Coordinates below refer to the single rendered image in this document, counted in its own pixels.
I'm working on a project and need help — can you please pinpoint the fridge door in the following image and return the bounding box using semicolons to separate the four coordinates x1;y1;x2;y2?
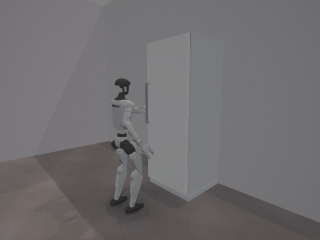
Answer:
147;33;190;195

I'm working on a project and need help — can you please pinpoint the right robot forearm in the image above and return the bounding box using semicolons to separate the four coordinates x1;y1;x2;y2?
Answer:
126;121;144;147

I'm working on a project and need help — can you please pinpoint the handle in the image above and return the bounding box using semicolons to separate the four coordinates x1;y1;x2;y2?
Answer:
145;83;150;124

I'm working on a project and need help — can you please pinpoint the right robot hand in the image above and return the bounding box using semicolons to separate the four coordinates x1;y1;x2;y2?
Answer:
140;143;154;160

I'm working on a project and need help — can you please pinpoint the left robot hand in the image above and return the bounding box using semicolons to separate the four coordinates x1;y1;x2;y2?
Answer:
135;106;146;114

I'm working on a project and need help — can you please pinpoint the robot right upper arm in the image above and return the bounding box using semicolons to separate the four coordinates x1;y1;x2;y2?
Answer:
122;100;135;129

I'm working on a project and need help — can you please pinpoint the right robot thigh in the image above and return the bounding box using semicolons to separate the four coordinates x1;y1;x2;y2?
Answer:
123;141;143;180

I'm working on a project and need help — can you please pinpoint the robot head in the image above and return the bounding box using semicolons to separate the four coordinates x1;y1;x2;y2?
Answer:
114;78;131;101

